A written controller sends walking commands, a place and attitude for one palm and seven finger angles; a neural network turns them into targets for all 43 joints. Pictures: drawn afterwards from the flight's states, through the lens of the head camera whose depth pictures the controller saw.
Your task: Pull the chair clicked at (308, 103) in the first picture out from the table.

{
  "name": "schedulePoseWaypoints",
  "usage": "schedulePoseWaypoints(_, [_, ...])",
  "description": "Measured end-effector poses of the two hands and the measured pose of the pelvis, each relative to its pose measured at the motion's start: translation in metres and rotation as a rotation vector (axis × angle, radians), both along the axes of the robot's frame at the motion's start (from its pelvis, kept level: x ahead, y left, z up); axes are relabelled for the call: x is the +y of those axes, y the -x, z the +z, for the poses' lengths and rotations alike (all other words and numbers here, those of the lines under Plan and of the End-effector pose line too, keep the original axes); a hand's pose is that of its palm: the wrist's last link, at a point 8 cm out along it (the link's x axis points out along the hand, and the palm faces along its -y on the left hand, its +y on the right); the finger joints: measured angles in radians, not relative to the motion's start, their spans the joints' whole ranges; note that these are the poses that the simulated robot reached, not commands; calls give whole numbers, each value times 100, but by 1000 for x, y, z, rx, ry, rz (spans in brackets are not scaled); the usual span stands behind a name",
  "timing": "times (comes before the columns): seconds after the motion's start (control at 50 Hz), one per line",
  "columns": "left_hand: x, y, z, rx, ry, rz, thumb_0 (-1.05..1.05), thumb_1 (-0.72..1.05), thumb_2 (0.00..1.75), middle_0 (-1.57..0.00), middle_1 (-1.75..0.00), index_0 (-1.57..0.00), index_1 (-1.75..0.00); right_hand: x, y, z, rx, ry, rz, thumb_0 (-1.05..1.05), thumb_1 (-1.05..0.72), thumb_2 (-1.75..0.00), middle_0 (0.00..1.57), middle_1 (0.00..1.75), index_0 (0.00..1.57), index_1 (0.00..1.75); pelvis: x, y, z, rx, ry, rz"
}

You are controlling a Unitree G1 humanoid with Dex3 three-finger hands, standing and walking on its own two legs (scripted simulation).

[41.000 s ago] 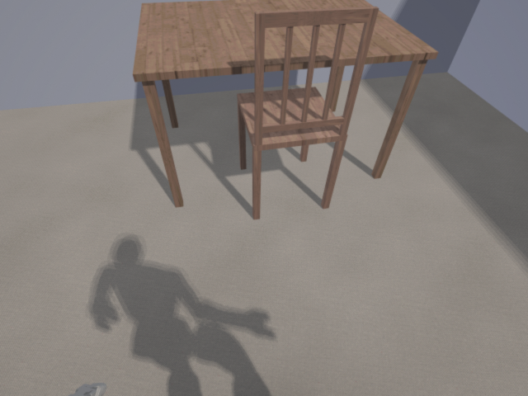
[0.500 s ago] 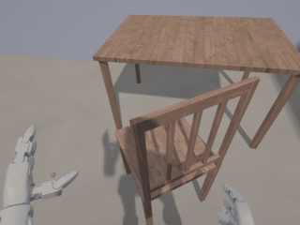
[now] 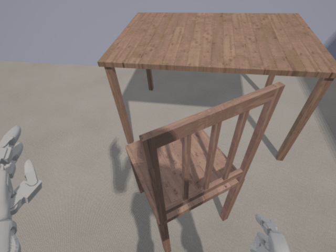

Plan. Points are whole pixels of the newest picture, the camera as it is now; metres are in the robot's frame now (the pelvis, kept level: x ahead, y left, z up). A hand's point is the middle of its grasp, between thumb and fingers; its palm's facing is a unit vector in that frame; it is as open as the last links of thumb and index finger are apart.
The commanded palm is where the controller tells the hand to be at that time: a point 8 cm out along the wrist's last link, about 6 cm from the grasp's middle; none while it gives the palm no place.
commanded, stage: draw the hand back to the body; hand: left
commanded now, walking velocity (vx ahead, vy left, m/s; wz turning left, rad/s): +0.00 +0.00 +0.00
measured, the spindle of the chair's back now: (210, 161) +0.40 -0.07 -0.05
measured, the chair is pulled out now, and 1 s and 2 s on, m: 0.46 0.46 0.46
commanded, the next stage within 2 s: step back with the hand held close in 0.14 s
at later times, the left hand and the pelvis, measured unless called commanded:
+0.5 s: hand (39, 180) +0.19 +0.25 +0.16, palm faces +0.40 -0.76 -0.51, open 7.4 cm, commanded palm +0.12 +0.30 +0.18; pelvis -0.02 +0.00 +0.00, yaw -1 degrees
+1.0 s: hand (19, 222) +0.12 +0.25 +0.15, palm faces +0.47 -0.77 -0.44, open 7.4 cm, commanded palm +0.06 +0.29 +0.18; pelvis -0.08 -0.01 -0.01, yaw +0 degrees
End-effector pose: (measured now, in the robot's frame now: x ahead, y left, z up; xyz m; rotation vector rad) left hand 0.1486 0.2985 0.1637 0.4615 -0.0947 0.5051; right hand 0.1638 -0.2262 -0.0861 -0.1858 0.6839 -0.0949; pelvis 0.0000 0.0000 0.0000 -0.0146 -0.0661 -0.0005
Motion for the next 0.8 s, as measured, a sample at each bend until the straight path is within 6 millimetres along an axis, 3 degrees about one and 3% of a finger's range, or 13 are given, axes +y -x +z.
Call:
schedulePoseWaypoints(0.32, [-2,7,21,-80,-45,-2,1,89,90,-21,-30,-21,-30,2,-3,5,-45,-21,8,1,-91,-90,20,30,21,30,-4,7,0,-9,-1,-6])
schedulePoseWaypoints(0.4, [-3,0,30,-94,-111,-39,1,89,90,-21,-30,-21,-30,-1,3,5,-23,-16,-3,1,-91,-90,20,30,21,30,-4,17,0,21,-6,-18])
schedulePoseWaypoints(0.5, [-10,-2,18,8,-140,-106,1,89,90,-21,-30,-21,-30,-10,19,-1,29,-8,-51,1,-91,-90,20,30,21,30,0,24,0,54,-16,-24])
schedulePoseWaypoints(0.6, [-13,10,9,72,-149,-139,1,89,90,-21,-30,-21,-30,-17,39,-6,81,8,-102,1,-91,-90,20,30,21,30,1,31,-2,64,-22,-15])
schedulePoseWaypoints(0.8, [-7,50,19,-60,-154,-70,1,89,90,-21,-30,-22,-30,-15,59,-1,42,19,-92,1,-91,-90,20,30,20,30,-7,54,-8,45,-30,-8])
